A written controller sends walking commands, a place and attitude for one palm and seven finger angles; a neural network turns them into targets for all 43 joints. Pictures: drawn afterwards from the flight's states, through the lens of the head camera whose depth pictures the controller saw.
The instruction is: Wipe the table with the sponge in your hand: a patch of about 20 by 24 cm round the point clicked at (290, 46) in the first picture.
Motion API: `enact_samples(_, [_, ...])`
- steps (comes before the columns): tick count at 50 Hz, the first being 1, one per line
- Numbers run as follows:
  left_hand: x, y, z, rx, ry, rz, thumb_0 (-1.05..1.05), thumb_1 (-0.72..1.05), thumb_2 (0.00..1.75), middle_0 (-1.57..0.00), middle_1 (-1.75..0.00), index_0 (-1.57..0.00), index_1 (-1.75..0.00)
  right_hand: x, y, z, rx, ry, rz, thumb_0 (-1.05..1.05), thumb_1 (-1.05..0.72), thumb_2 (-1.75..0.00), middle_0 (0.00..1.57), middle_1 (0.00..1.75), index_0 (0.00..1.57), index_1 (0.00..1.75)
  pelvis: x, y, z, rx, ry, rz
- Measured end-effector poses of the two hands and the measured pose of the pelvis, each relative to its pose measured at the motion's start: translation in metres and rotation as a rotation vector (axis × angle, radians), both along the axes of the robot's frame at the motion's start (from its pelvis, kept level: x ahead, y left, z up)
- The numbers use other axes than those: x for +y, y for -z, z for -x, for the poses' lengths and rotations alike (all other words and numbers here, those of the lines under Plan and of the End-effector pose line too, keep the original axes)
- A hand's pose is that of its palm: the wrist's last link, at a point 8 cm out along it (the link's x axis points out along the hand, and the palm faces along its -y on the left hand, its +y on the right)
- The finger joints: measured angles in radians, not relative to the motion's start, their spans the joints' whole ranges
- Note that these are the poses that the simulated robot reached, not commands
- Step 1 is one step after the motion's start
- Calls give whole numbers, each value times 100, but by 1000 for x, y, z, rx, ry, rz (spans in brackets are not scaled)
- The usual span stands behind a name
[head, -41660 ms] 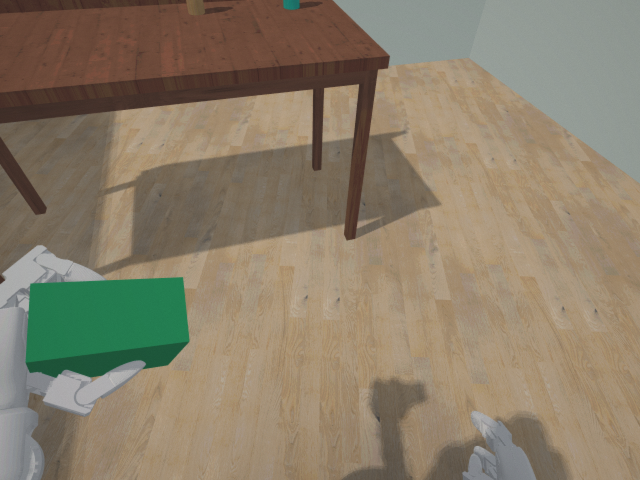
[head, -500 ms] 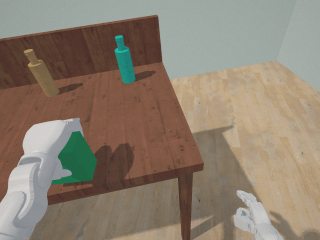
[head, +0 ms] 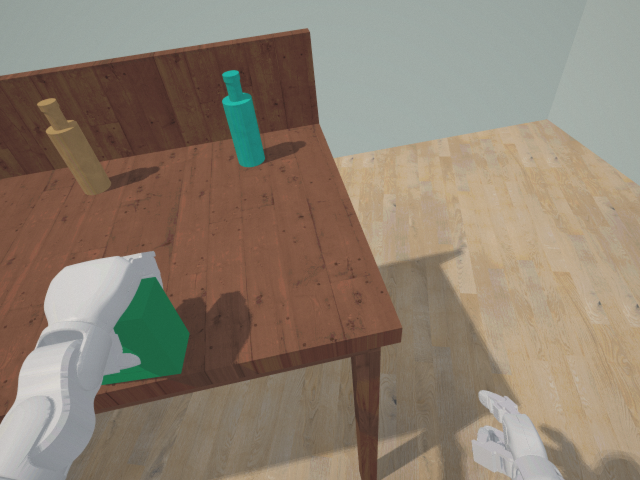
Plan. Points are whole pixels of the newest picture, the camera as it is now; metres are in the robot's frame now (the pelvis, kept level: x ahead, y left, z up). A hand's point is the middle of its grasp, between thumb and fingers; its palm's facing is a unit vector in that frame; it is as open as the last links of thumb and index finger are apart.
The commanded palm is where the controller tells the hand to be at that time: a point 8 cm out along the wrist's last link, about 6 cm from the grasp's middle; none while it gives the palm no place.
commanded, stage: lower the sponge onto the table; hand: left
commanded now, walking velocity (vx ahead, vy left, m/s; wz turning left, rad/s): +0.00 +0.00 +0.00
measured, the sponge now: (134, 341) +0.24 +0.29 +0.07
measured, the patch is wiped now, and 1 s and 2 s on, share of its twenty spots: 0.00 0.25 0.50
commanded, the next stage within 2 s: wipe forward along the first lane in 0.22 s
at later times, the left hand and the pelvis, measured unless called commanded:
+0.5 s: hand (119, 312) +0.25 +0.29 +0.11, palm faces +0.03 -0.04 -1.00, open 10.3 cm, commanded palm +0.24 +0.30 +0.16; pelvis +0.00 +0.00 +0.00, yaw +1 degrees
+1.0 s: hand (123, 276) +0.31 +0.32 +0.11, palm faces -0.03 -0.01 -1.00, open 10.3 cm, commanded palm +0.29 +0.32 +0.14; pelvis +0.00 +0.00 +0.00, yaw +2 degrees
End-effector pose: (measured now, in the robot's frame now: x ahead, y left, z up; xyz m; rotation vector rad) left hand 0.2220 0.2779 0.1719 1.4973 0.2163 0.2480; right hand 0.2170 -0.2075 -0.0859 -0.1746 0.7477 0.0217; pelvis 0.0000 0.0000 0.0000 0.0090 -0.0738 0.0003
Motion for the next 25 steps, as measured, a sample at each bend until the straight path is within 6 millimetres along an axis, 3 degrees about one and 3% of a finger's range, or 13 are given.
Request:
enact_samples(19, [1,4,2,-5,-7,1,-1,-52,104,-69,-133,-73,-133,-6,-1,0,0,12,8,2,-90,-90,20,30,20,30,-1,1,-1,5,-2,0])
enact_samples(25, [9,4,-7,1,-29,-19,-2,-52,104,-70,-133,-73,-133,-10,2,4,17,19,21,2,-90,-90,20,30,20,30,-3,1,1,9,-10,1])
